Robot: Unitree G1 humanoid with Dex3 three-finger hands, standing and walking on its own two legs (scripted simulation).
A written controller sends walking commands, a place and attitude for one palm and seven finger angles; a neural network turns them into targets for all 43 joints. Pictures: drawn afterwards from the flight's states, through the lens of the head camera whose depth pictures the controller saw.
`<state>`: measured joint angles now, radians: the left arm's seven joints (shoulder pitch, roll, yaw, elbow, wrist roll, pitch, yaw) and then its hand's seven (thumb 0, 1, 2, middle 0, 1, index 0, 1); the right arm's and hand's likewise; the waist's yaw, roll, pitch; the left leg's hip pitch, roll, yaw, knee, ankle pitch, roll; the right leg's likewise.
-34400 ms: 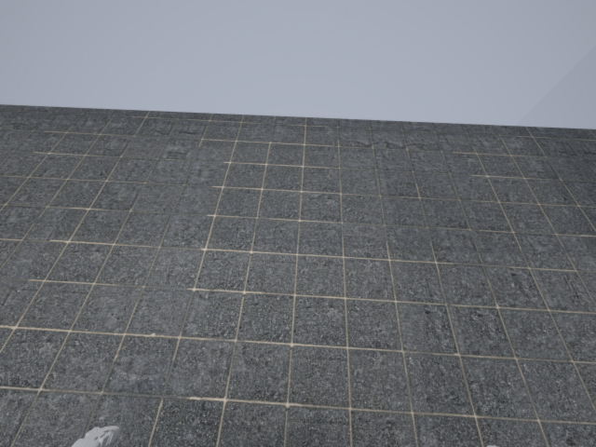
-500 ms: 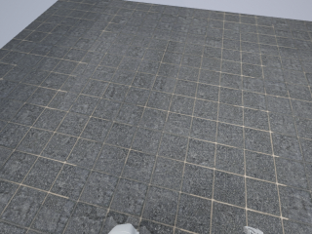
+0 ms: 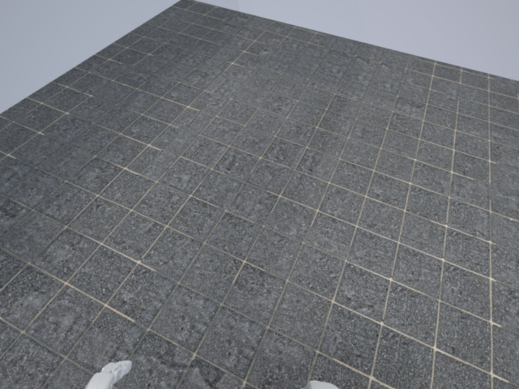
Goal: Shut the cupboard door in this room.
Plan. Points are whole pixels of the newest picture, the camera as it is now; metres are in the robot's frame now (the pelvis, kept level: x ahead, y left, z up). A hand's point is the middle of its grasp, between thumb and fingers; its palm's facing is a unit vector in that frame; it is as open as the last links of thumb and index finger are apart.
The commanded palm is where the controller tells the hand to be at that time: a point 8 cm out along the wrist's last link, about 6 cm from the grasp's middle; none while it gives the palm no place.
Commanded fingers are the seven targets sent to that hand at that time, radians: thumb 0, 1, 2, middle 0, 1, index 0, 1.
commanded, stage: walk to a spot facing it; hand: left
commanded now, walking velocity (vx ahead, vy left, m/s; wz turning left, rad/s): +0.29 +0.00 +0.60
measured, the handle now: out of the picture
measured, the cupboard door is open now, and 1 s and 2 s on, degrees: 80 80 80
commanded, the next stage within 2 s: turn to face it in 1.54 s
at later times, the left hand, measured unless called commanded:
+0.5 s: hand out of the picture +0.03 +0.12 -0.15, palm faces +0.38 -0.88 -0.28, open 7.4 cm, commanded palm none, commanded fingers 0.00 0.90 0.90 -0.20 -0.30 -0.20 -0.30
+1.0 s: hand (122, 275) +0.35 +0.29 -0.16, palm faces +0.52 -0.83 -0.17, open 7.4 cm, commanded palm none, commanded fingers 0.00 0.90 0.90 -0.20 -0.30 -0.20 -0.30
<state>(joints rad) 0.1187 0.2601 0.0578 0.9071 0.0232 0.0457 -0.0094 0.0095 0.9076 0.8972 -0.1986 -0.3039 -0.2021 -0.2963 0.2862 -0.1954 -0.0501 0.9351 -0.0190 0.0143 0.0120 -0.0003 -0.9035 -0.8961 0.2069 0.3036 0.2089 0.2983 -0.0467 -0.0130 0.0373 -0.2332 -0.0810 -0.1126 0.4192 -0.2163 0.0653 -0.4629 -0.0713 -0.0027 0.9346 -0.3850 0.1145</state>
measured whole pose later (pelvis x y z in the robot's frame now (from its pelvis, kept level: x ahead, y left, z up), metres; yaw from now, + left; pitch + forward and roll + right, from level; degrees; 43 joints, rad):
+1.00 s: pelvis +0.35 +0.08 -0.01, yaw +32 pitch +0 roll +0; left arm 0.13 0.19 0.03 0.92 0.03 -0.02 -0.02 0.01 0.91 0.90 -0.20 -0.30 -0.20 -0.30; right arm 0.28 -0.20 -0.05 1.00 -0.01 -0.07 0.00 -0.01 -0.94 -0.90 0.21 0.30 0.21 0.30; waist 0.00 -0.03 0.06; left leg -0.05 -0.08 0.00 0.36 -0.32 0.09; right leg -0.64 -0.16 -0.05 0.92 -0.19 0.09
